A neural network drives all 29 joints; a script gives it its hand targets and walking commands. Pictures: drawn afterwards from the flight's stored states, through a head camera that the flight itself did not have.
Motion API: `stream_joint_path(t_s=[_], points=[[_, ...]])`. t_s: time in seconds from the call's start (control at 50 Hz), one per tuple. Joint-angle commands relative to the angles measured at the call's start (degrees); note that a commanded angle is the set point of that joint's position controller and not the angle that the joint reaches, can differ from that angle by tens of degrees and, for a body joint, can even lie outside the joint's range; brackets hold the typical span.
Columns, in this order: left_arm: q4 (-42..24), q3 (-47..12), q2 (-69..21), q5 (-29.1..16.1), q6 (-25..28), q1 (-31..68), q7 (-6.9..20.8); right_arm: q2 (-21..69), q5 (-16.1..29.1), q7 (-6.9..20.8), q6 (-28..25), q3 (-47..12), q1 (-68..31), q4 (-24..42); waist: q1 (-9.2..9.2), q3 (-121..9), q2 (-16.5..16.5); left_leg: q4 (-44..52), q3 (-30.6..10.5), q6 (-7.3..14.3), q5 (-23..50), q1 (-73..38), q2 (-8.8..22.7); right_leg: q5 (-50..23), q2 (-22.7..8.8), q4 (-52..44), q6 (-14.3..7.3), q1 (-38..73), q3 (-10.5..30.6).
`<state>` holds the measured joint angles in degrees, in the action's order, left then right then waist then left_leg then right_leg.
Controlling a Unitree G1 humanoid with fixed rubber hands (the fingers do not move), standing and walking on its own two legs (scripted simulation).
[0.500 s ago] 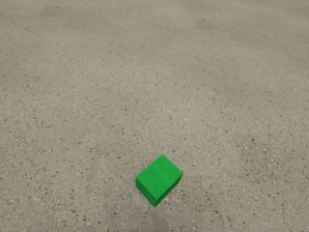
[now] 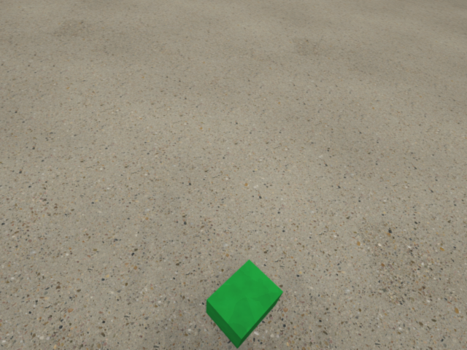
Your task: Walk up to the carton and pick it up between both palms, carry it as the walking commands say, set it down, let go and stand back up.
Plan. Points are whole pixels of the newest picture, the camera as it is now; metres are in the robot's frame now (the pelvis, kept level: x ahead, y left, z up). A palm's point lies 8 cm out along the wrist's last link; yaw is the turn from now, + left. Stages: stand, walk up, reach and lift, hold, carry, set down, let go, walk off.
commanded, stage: walk up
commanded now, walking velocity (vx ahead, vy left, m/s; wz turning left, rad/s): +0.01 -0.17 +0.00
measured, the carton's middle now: (243, 302) +0.43 -0.08 -0.69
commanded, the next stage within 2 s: none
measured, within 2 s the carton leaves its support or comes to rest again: neither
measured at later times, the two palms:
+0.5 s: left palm out of the picture +0.05 +0.19 -0.12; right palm out of the picture +0.04 -0.31 -0.13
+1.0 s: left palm out of the picture +0.05 +0.19 -0.13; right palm out of the picture +0.02 -0.31 -0.12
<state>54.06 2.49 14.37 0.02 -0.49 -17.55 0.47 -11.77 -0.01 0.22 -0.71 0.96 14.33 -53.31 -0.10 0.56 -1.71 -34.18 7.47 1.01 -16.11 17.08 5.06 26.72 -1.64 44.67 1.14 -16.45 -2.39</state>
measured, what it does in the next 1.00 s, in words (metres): steps on the spot: right foot, then left foot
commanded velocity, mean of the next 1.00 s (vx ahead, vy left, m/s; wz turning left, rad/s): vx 0.01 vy -0.15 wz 0.00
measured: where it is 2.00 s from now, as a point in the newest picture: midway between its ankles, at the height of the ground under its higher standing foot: outside the picture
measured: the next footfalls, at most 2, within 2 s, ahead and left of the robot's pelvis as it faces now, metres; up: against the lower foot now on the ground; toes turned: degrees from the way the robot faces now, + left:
right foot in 0.34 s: +0.07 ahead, -0.15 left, +0.00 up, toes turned -4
left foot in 0.72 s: +0.03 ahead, +0.08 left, +0.00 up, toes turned +4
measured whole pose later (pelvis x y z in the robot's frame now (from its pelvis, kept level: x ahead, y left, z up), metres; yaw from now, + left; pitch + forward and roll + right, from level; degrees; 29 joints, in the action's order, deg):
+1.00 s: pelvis +0.00 -0.07 +0.00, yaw -1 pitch +1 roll -1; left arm 53.9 1.9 14.0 0.0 -3.6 -13.8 0.3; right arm -10.8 0.0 -2.4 1.3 2.0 16.8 -54.5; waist 0.1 0.3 -1.2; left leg -28.9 3.4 -1.7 -16.4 12.9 4.6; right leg 19.6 -0.7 37.3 -2.3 -17.9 -2.7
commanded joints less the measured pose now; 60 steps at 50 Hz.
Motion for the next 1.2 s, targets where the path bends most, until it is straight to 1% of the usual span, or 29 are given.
stream_joint_path(t_s=[0.0,0.06,0.1,0.16,0.26,0.3,0.32,0.34,0.38,0.42,0.46,0.48,0.5,0.6,0.64,0.68,0.7,0.72,0.74,0.78,0.84,0.88,0.92,0.98,1.02,1.04,1.08,1.12,1.18], points=[[-4.01,1.42,5.35,1.86,-3.52,4.13,0.39,-14.08,-1.92,-2.71,0.91,3.63,2.99,3.00,-1.13,7.47,9.89,21.19,-21.87,5.06,16.19,-3.89,19.45,-2.70,-2.49,13.58,2.45,-16.83,4.51],[-0.90,0.55,3.29,1.11,-3.15,-0.97,0.29,-12.48,-1.24,-2.86,0.05,3.65,4.61,1.05,-0.39,-0.05,11.13,14.16,-12.93,5.58,47.91,-12.20,18.10,-4.30,-2.39,13.30,3.72,-13.95,3.74],[-1.33,1.30,3.13,1.87,-4.02,0.94,0.31,-12.04,-1.23,-3.24,0.25,3.81,5.99,1.02,-0.98,-3.60,8.50,13.89,-13.89,5.37,40.13,-15.46,17.91,-5.44,-1.29,13.36,3.19,-14.25,4.91],[-4.20,0.63,2.39,1.36,-4.45,7.43,0.92,-11.74,-2.32,-3.15,1.32,4.09,3.80,1.71,-2.03,2.04,14.96,17.86,-13.55,6.27,21.45,-5.15,16.92,-2.77,-1.98,5.31,3.17,-11.60,1.92],[-3.29,-0.21,1.04,0.50,-3.07,2.04,1.31,-13.53,-2.56,-2.70,2.60,5.29,0.91,3.15,-0.04,-3.73,15.79,12.90,-9.97,5.94,18.50,-1.95,14.60,-10.24,0.42,-15.38,2.01,2.19,-2.84],[-0.44,1.15,4.70,1.07,-1.29,-5.37,1.11,-10.28,-1.93,-2.44,2.42,4.21,2.68,4.11,2.53,-8.24,8.55,4.82,-7.84,3.18,7.81,4.02,11.15,-15.58,-1.80,-23.42,-0.88,14.00,-0.26],[-0.01,2.65,9.58,1.92,-0.49,-7.13,1.02,-5.79,-1.63,-2.08,2.35,3.06,4.64,5.82,3.71,-10.14,-13.34,-10.15,-0.69,-0.87,-12.62,13.26,1.92,-12.36,-15.93,-31.49,-4.70,17.08,17.79],[-0.49,1.71,10.72,1.73,-0.14,-5.42,0.79,-5.49,-1.44,-2.02,3.37,2.73,-0.01,7.16,4.65,-7.08,-13.40,-17.55,-3.12,-1.86,-17.76,15.86,-2.27,-1.55,-18.44,-35.42,-9.59,10.46,24.46],[-2.18,1.14,8.39,1.59,-0.22,1.65,0.23,-5.48,-1.59,-1.44,4.00,2.91,0.41,4.88,1.90,-1.93,-7.16,-24.08,-6.31,-1.94,-12.42,13.22,-0.89,8.09,-16.29,-37.93,-10.16,4.47,19.66],[-1.19,-0.53,4.06,1.08,0.64,1.57,-1.32,-5.69,-1.40,-1.34,3.69,2.80,0.53,2.66,0.55,-0.23,-2.47,-22.11,-7.32,-2.97,-7.64,13.57,-1.51,-8.39,-10.71,-33.92,-8.10,5.44,11.55],[-1.71,0.50,4.13,0.59,1.22,-0.35,-1.40,-2.95,-1.13,-1.98,3.73,2.64,5.04,1.63,0.51,-6.50,-0.35,-27.41,-6.42,-3.21,-10.48,11.10,-2.30,-39.55,-13.04,-25.92,-10.52,10.63,8.90],[-0.87,0.99,4.52,0.95,0.73,-0.72,-1.25,-3.86,-1.26,-2.02,3.47,2.55,5.28,2.48,0.53,-7.69,-7.87,-21.37,-3.98,-4.24,-10.02,12.78,-2.36,-33.08,-10.79,-25.77,-10.57,13.15,5.45],[-1.04,0.69,5.39,0.81,0.89,1.99,-1.47,-5.43,-1.05,-2.23,3.48,3.07,3.65,2.47,0.45,-5.11,-3.14,-24.94,-5.79,-3.79,-11.18,12.45,-2.39,-41.53,-12.58,-24.43,-11.66,10.36,7.70],[-0.81,0.91,6.62,1.77,-0.17,1.86,-1.96,-4.96,-0.28,-2.26,3.33,2.10,1.06,3.23,1.39,-2.07,-8.14,-7.24,-4.31,-3.11,-11.68,5.21,-2.59,-23.97,-10.14,-25.51,-11.07,5.48,8.61],[-0.88,1.32,5.87,1.44,-1.11,3.67,-1.81,-2.51,-0.28,-2.95,3.00,2.04,6.61,1.08,-1.79,-2.17,-7.43,1.76,-1.70,-2.00,-2.34,-2.77,-2.58,-16.84,-8.44,-23.29,-9.52,1.40,6.35],[-3.03,1.57,5.03,0.97,-1.78,6.47,-1.30,-4.37,-0.99,-3.60,2.94,2.16,11.39,-1.42,-3.86,2.39,4.35,11.05,-2.73,-0.90,1.60,-6.07,1.10,-14.37,-5.51,-17.59,-7.11,-2.73,3.56],[-3.49,0.12,0.06,0.97,-1.35,4.95,-1.48,-4.67,-1.83,-3.19,2.88,1.90,11.38,-2.47,-2.29,1.91,17.03,17.01,-11.36,0.59,2.51,-4.69,6.28,-9.32,-2.63,-13.50,-4.85,-3.61,1.73],[-4.48,0.93,1.71,1.16,-2.57,6.57,-1.01,-10.35,-2.25,-3.32,2.56,3.14,8.36,0.04,-2.36,8.46,19.28,25.71,-28.54,4.40,-2.60,1.43,17.88,0.34,4.45,-4.61,-1.79,-10.76,-0.21],[-5.46,2.38,4.77,1.55,-3.44,9.06,0.19,-16.08,-2.59,-3.84,2.77,4.79,6.68,0.56,-3.54,13.24,18.27,29.73,-35.23,8.67,-5.99,5.06,25.53,1.72,0.94,6.79,0.01,-15.57,2.79],[-3.49,1.55,3.83,2.19,-3.58,5.87,0.27,-13.38,-2.19,-3.89,1.87,3.60,2.44,1.86,-1.02,10.18,6.04,25.62,-27.16,8.33,-0.01,4.04,20.31,-2.61,-0.09,10.67,0.78,-11.99,3.89],[-1.66,1.27,3.89,1.94,-3.46,4.24,0.93,-11.45,-1.57,-3.89,1.14,3.64,-0.21,1.53,0.22,3.65,11.94,18.08,-16.62,6.35,19.08,-6.12,14.49,-4.88,0.15,9.39,1.36,-12.12,3.85],[-3.50,0.92,3.20,1.65,-3.22,7.90,0.66,-11.04,-1.90,-4.10,1.54,3.65,5.37,0.52,-2.58,2.73,10.32,15.95,-15.19,6.29,25.51,-10.77,15.15,-2.58,-0.45,4.48,1.67,-13.85,2.99],[-4.06,-0.20,1.86,0.72,-2.79,8.03,-0.38,-9.44,-1.79,-3.57,0.88,3.71,6.49,0.35,-3.30,0.33,16.25,12.14,-12.20,5.83,38.07,-12.89,12.62,-2.88,-0.03,-5.45,1.07,-7.16,1.07],[0.54,-0.30,1.48,0.92,0.64,-2.93,-1.27,-4.38,-1.25,-1.60,1.69,2.05,6.14,0.04,1.92,-5.77,11.29,7.59,-8.32,0.81,17.97,-4.90,2.92,-21.02,-1.62,-25.25,-0.67,15.22,0.05],[0.58,1.69,7.36,1.36,0.56,-1.87,-0.95,-1.94,-1.14,-2.00,1.71,1.30,8.60,2.10,0.13,-3.29,-12.13,0.11,-3.27,-1.35,-8.43,3.56,-0.88,-25.75,-13.99,-28.74,-5.80,14.61,13.18],[-0.22,0.44,5.21,1.89,0.96,0.76,-1.30,-0.76,-1.22,-1.84,3.09,0.83,6.36,1.30,0.78,-3.37,-5.90,-2.94,-5.63,-1.57,-13.56,0.87,-1.93,-18.99,-18.05,-30.69,-8.70,6.19,18.77],[-0.57,-0.04,4.23,1.50,0.59,4.20,-1.68,-2.50,-0.96,-1.80,3.30,1.34,6.88,-0.13,-0.15,1.43,-6.80,-5.41,-7.36,-2.36,-10.97,1.32,-1.70,-13.46,-13.90,-32.79,-7.84,3.78,14.43],[-1.03,-0.58,2.55,1.09,1.68,4.15,-2.25,-1.76,-1.36,-1.46,3.25,1.35,7.66,-0.46,-0.56,-0.42,-1.51,-7.27,-7.76,-1.93,-10.49,3.72,-2.11,-25.21,-14.09,-30.05,-8.02,8.45,12.45],[0.10,-0.30,2.32,1.25,2.28,2.58,-1.98,-0.59,-1.08,-1.83,2.99,0.30,8.38,-1.13,-0.59,-4.06,-3.29,-4.37,-7.07,-2.30,-10.21,-0.21,-2.31,-32.34,-13.15,-27.94,-7.99,10.61,10.83]])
